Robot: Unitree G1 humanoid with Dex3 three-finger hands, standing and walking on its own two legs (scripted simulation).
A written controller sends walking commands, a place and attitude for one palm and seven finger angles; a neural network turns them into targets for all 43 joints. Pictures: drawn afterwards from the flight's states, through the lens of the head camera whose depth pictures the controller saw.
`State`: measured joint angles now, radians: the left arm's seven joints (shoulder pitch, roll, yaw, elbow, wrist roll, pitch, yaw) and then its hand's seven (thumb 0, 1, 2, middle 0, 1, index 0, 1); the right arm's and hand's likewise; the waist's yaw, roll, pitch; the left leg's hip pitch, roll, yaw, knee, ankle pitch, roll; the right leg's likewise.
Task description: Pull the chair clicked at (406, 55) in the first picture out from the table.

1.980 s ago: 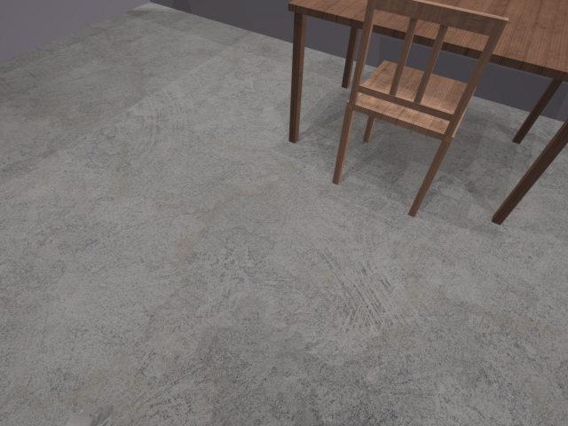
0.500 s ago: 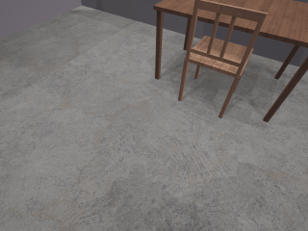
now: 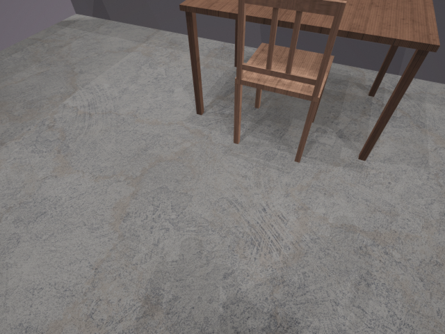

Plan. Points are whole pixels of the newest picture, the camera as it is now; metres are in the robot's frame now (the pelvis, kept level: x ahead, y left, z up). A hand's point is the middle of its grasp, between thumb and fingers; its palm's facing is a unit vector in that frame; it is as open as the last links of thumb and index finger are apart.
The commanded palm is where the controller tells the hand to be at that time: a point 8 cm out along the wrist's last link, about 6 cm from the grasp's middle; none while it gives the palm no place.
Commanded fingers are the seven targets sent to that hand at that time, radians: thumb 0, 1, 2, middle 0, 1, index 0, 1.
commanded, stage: walk to a spot facing it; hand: left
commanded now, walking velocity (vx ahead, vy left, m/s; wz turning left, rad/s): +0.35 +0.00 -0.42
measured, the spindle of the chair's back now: (272, 40) +1.27 -0.13 -0.07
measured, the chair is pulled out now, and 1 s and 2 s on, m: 0.00 0.00 0.00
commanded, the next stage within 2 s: turn to face it in 0.96 s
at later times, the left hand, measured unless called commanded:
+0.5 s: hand (124, 306) +0.20 +0.24 -0.18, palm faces -0.14 -0.97 -0.18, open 7.4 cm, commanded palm none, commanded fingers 0.00 0.90 0.90 -0.20 -0.30 -0.20 -0.30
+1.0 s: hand (224, 165) +0.60 +0.04 -0.15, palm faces -0.53 -0.82 -0.21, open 7.3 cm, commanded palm none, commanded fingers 0.00 0.90 0.90 -0.20 -0.30 -0.20 -0.30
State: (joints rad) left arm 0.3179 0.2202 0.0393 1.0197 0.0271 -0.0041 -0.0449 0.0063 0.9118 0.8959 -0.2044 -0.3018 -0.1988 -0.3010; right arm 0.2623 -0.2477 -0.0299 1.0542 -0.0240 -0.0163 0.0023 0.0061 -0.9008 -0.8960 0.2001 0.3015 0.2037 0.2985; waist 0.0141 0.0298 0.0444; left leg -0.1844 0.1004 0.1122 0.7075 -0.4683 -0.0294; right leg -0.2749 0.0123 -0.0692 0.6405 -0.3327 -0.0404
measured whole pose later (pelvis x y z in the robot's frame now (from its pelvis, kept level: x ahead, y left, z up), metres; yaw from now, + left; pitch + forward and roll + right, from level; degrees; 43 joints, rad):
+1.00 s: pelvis +0.38 -0.05 +0.00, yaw -30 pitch +0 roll +0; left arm 0.09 0.21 0.06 0.89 0.01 -0.04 -0.03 0.00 0.91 0.90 -0.20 -0.30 -0.20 -0.30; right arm 0.32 -0.22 -0.05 1.04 -0.02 -0.01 0.00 0.01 -0.91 -0.90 0.20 0.30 0.20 0.30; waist -0.06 0.02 0.12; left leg -0.40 0.17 0.11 1.27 -0.44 -0.06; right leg -0.38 0.00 -0.11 0.64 -0.27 -0.06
